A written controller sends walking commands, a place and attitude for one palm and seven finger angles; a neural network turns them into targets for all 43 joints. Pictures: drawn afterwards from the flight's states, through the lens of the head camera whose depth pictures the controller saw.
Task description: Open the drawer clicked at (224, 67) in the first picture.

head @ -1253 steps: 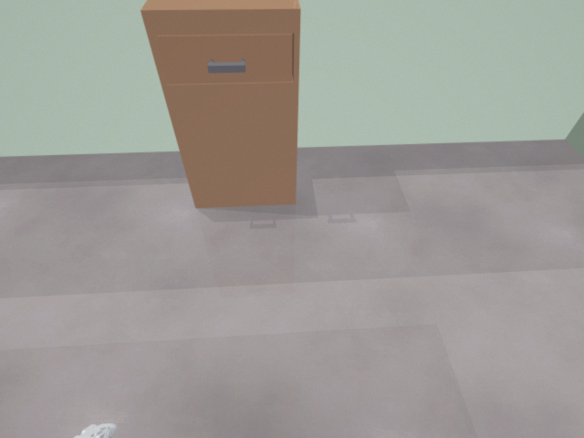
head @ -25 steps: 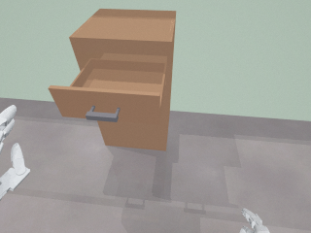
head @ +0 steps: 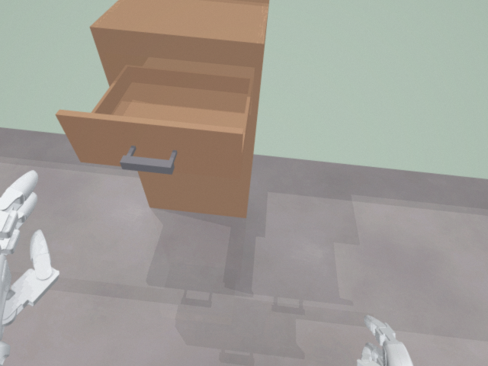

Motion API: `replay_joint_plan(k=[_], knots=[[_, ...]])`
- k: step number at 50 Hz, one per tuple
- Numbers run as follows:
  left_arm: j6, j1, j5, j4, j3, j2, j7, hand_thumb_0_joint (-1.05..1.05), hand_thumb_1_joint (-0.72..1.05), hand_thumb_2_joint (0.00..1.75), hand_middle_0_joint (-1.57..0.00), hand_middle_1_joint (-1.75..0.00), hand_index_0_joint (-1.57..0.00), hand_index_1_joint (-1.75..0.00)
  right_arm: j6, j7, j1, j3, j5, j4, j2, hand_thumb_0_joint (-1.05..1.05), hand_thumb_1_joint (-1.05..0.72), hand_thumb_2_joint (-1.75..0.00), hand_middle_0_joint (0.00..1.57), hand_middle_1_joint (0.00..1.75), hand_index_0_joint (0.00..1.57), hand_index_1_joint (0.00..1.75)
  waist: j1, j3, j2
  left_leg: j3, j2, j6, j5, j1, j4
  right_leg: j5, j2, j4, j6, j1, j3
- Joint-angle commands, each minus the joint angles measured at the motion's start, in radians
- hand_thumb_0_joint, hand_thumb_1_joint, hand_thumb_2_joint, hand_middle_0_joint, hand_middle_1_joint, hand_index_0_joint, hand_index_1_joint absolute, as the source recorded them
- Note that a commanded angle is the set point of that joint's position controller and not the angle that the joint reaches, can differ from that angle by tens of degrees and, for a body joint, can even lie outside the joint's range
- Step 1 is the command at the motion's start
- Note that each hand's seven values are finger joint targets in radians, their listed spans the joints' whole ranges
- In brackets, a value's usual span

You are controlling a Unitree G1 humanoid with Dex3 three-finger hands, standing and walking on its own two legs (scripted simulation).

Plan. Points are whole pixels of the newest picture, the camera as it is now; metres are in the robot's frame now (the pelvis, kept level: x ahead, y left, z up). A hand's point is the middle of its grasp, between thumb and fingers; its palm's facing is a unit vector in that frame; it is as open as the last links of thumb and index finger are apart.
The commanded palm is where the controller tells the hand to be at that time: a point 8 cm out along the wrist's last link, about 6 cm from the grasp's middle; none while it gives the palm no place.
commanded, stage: stop stepping back and stand still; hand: left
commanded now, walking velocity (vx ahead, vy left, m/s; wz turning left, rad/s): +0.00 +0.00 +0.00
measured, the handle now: (150, 158) +0.57 +0.25 -0.05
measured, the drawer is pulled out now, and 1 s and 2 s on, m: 0.30 0.30 0.30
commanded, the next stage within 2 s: let the arm hang, fingers relaxed in 0.22 s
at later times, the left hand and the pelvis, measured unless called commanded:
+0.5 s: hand (114, 354) +0.16 +0.22 -0.09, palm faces +0.06 -0.94 -0.35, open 7.4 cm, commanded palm none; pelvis +0.00 +0.00 +0.00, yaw +0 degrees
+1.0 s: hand out of the picture -0.05 +0.18 -0.16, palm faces +0.02 -0.97 -0.23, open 7.3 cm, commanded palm none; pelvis -0.01 -0.01 +0.01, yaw -1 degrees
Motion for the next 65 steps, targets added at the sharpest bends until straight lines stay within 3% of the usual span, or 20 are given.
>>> replay_joint_plan(k=[1,3,6,8,11,15,16,17,18,21,22,26,28,30,31,37,41,53,62,65], knots=[[-0.091,0.034,0.006,-0.295,0.170,0.206,0.035,0.00,0.90,0.90,-0.20,-0.30,-0.20,-0.30,-0.061,-0.012,-0.114,-0.027,-0.008,-0.192,-0.101,0.00,-0.90,-0.90,0.20,0.30,0.20,0.30,0.014,-0.111,0.237,-0.192,0.179,0.028,0.332,0.018,-0.216,0.088,-0.039,0.016,0.027,0.083,0.036],[-0.095,0.024,-0.001,-0.285,0.167,0.207,0.033,0.00,0.90,0.90,-0.20,-0.30,-0.20,-0.30,-0.069,-0.014,-0.107,-0.034,-0.002,-0.192,-0.107,0.00,-0.90,-0.90,0.20,0.30,0.20,0.30,0.008,-0.121,0.172,-0.149,0.163,0.015,0.433,0.044,-0.171,0.155,-0.045,-0.016,0.026,0.106,0.035],[-0.094,0.054,-0.015,-0.199,0.164,0.182,0.027,0.00,0.90,0.90,-0.20,-0.30,-0.20,-0.30,-0.066,-0.010,-0.094,-0.041,0.007,-0.188,-0.116,0.00,-0.90,-0.90,0.20,0.30,0.20,0.30,0.000,-0.135,0.121,-0.099,0.122,-0.001,0.363,0.015,-0.136,0.282,-0.067,-0.071,0.018,0.170,0.074],[-0.088,0.054,-0.022,-0.167,0.148,0.166,0.022,0.00,0.90,0.90,-0.20,-0.30,-0.20,-0.30,-0.058,-0.008,-0.101,-0.042,0.011,-0.187,-0.117,0.00,-0.90,-0.90,0.20,0.30,0.20,0.30,-0.005,-0.127,0.046,-0.084,0.099,-0.007,0.286,0.008,-0.127,0.327,-0.087,-0.111,0.014,0.172,0.115],[-0.082,0.047,-0.022,-0.147,0.141,0.162,0.022,0.00,0.90,0.90,-0.20,-0.30,-0.20,-0.30,-0.047,-0.005,-0.106,-0.039,0.011,-0.190,-0.118,0.00,-0.90,-0.90,0.20,0.30,0.20,0.30,-0.003,-0.108,0.042,-0.077,0.084,-0.003,0.165,-0.012,-0.145,0.234,-0.097,-0.157,0.013,0.152,0.137],[-0.074,0.017,-0.017,-0.179,0.135,0.171,0.024,0.00,0.90,0.90,-0.20,-0.30,-0.20,-0.30,-0.040,-0.009,-0.116,-0.036,0.005,-0.200,-0.116,0.00,-0.90,-0.90,0.20,0.30,0.20,0.30,-0.001,-0.111,0.052,-0.077,0.082,0.004,0.147,0.008,-0.161,0.198,-0.090,-0.176,0.016,0.135,0.139],[0.069,-0.154,0.085,0.684,-0.235,0.037,-0.110,0.00,0.90,0.90,-0.20,-0.30,-0.20,-0.30,-0.098,0.080,-0.119,-0.086,0.002,0.061,-0.252,0.00,-0.90,-0.90,0.20,0.30,0.20,0.30,-0.040,-0.043,0.054,-0.090,0.107,0.002,0.265,-0.029,0.006,0.291,-0.143,-0.007,-0.009,-0.033,0.064],[0.143,-0.133,0.083,0.726,-0.216,-0.013,-0.130,0.00,0.90,0.90,-0.20,-0.30,-0.20,-0.30,-0.054,0.076,-0.014,-0.090,-0.013,0.081,-0.187,0.00,-0.90,-0.90,0.20,0.30,0.20,0.30,-0.029,-0.151,0.042,-0.070,0.116,-0.004,0.354,0.056,-0.012,0.309,-0.123,-0.022,-0.009,-0.025,0.105],[0.159,-0.158,0.071,0.749,-0.226,-0.033,-0.134,0.00,0.90,0.90,-0.20,-0.30,-0.20,-0.30,-0.020,0.070,0.018,-0.068,-0.012,0.062,-0.161,0.00,-0.90,-0.90,0.20,0.30,0.20,0.30,-0.014,-0.177,-0.007,-0.099,0.118,0.014,0.360,0.023,-0.010,0.271,-0.108,-0.006,-0.010,0.010,0.084],[0.170,-0.263,0.073,0.912,-0.240,-0.007,-0.136,0.00,0.90,0.90,-0.20,-0.30,-0.20,-0.30,0.027,0.055,0.000,-0.048,-0.021,0.056,-0.152,0.00,-0.90,-0.90,0.20,0.30,0.20,0.30,0.005,-0.147,-0.188,-0.101,0.076,0.020,0.260,-0.008,0.013,0.344,-0.140,-0.041,-0.036,0.056,0.135],[0.176,-0.310,0.073,0.985,-0.241,0.006,-0.133,0.00,0.90,0.90,-0.20,-0.30,-0.20,-0.30,0.039,0.055,-0.007,-0.053,-0.025,0.069,-0.158,0.00,-0.90,-0.90,0.20,0.30,0.20,0.30,0.004,-0.118,-0.159,-0.098,0.062,0.013,0.237,0.006,0.001,0.330,-0.149,-0.045,-0.056,0.034,0.143],[0.196,-0.375,0.058,1.254,-0.271,-0.006,-0.128,0.00,0.90,0.90,-0.20,-0.30,-0.20,-0.30,0.072,0.044,-0.026,-0.020,-0.032,0.157,-0.114,0.00,-0.90,-0.90,0.20,0.30,0.20,0.30,0.022,-0.012,0.052,-0.120,0.084,0.015,0.182,-0.027,-0.140,0.137,-0.101,-0.104,-0.020,0.061,0.141],[0.194,-0.367,0.055,1.364,-0.280,-0.010,-0.128,0.00,0.90,0.90,-0.20,-0.30,-0.20,-0.30,0.075,0.039,-0.015,-0.012,-0.030,0.207,-0.107,0.00,-0.90,-0.90,0.20,0.30,0.20,0.30,0.032,-0.013,0.114,-0.122,0.093,0.017,0.130,-0.029,-0.174,0.077,-0.091,-0.144,-0.016,0.097,0.145],[0.187,-0.354,0.049,1.453,-0.287,-0.016,-0.129,0.00,0.90,0.90,-0.20,-0.30,-0.20,-0.30,0.076,0.035,0.014,-0.006,-0.025,0.256,-0.091,0.00,-0.90,-0.90,0.20,0.30,0.20,0.30,0.030,-0.030,0.123,-0.110,0.085,0.012,0.077,-0.008,-0.189,0.043,-0.095,-0.179,-0.023,0.114,0.154],[0.186,-0.340,0.051,1.482,-0.276,-0.045,-0.127,0.00,0.90,0.90,-0.20,-0.30,-0.20,-0.30,0.077,0.031,0.031,-0.010,-0.031,0.276,-0.078,0.00,-0.90,-0.90,0.20,0.30,0.20,0.30,0.030,-0.030,0.182,-0.106,0.084,0.011,0.044,-0.009,-0.196,0.024,-0.095,-0.194,-0.027,0.115,0.149],[0.180,-0.316,0.045,1.618,-0.293,-0.058,-0.124,0.00,0.90,0.90,-0.20,-0.30,-0.20,-0.30,0.086,0.024,0.140,-0.012,-0.023,0.377,-0.040,0.00,-0.90,-0.90,0.20,0.30,0.20,0.30,0.021,0.001,0.064,-0.095,0.090,0.016,0.031,0.029,-0.204,-0.013,-0.099,-0.239,-0.033,0.085,0.139],[0.182,-0.298,0.042,1.674,-0.300,-0.076,-0.120,0.00,0.90,0.90,-0.20,-0.30,-0.20,-0.30,0.089,0.020,0.195,-0.009,-0.024,0.426,-0.019,0.00,-0.90,-0.90,0.20,0.30,0.20,0.30,0.018,0.036,0.036,-0.090,0.089,0.018,0.019,0.022,-0.214,-0.043,-0.098,-0.246,-0.033,0.064,0.136],[0.182,-0.265,0.046,1.714,-0.298,-0.117,-0.109,0.00,0.90,0.90,-0.20,-0.30,-0.20,-0.30,0.090,0.018,0.252,-0.011,-0.026,0.473,0.033,0.00,-0.90,-0.90,0.20,0.30,0.20,0.30,0.016,0.089,0.013,-0.077,0.081,0.021,-0.021,-0.002,-0.214,-0.110,-0.092,-0.245,-0.027,0.007,0.141],[0.174,-0.258,0.047,1.709,-0.297,-0.145,-0.107,0.00,0.90,0.90,-0.20,-0.30,-0.20,-0.30,0.075,0.012,0.233,-0.017,-0.023,0.468,0.046,0.00,-0.90,-0.90,0.20,0.30,0.20,0.30,0.021,0.086,0.070,-0.086,0.097,0.020,0.018,0.012,-0.232,-0.001,-0.083,-0.217,-0.027,0.015,0.137],[0.172,-0.266,0.046,1.707,-0.296,-0.145,-0.108,0.00,0.90,0.90,-0.20,-0.30,-0.20,-0.30,0.073,0.011,0.234,-0.016,-0.024,0.468,0.047,0.00,-0.90,-0.90,0.20,0.30,0.20,0.30,0.018,0.075,0.036,-0.083,0.095,0.020,0.044,0.013,-0.228,0.027,-0.087,-0.216,-0.027,0.041,0.136]])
